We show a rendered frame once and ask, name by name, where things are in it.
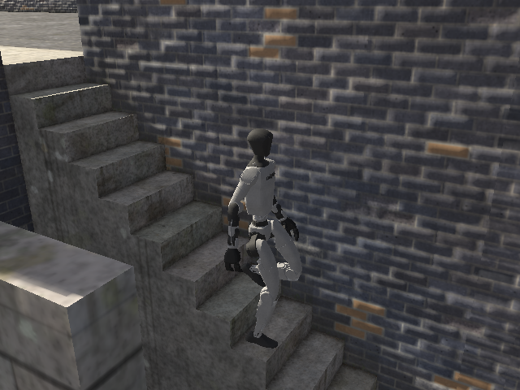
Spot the right robot hand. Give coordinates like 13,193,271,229
224,248,243,272

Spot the right robot upper arm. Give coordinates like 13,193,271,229
228,167,260,214

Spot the left robot hand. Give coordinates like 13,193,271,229
281,217,299,241

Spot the right robot shin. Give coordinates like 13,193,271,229
253,291,279,338

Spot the robot right forearm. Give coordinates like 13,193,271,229
227,203,240,249

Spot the robot head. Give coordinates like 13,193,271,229
247,128,273,167

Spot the robot left forearm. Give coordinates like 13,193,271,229
271,195,288,222

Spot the left robot upper arm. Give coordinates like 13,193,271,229
264,158,275,168

